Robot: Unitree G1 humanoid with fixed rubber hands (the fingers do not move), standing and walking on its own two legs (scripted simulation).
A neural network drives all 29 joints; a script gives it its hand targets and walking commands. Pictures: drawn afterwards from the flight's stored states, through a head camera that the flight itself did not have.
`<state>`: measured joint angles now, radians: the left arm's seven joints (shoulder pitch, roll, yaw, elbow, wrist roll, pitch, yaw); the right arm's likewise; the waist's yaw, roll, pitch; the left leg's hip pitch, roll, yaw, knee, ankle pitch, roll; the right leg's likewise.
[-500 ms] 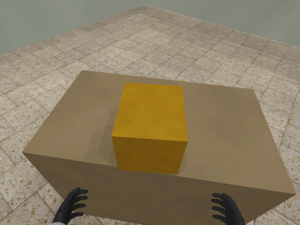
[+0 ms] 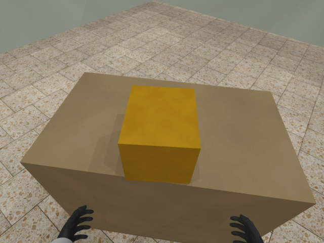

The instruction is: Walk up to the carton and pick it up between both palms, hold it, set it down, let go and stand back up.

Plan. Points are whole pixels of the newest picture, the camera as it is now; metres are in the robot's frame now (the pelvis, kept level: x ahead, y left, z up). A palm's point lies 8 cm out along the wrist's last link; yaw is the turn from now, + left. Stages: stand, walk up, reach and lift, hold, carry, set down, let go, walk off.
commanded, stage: let go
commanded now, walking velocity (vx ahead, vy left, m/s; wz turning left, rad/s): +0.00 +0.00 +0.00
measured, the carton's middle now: (160, 133) +0.43 +0.02 +0.01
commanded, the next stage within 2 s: stand in 0.34 s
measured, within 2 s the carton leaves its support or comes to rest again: neither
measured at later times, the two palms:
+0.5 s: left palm out of the picture +0.14 +0.26 -0.08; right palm out of the picture +0.12 -0.24 -0.10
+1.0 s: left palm out of the picture +0.00 +0.27 -0.12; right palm out of the picture +0.13 -0.22 -0.12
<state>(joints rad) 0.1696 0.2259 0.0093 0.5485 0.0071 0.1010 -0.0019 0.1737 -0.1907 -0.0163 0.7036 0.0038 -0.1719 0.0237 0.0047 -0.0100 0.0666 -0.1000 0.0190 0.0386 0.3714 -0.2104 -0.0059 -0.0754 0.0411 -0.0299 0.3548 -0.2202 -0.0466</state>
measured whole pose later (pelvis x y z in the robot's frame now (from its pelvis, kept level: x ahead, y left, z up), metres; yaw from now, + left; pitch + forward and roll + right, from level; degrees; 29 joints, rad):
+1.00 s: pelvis -0.02 +0.00 -0.02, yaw +10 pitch +1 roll -1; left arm 0.31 0.24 0.04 0.72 0.03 0.02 0.02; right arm 0.28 -0.22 -0.02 0.66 -0.04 0.00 0.01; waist 0.03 0.02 -0.01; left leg -0.36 -0.04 -0.13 0.58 -0.24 -0.01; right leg -0.26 -0.01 -0.19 0.54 -0.31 -0.05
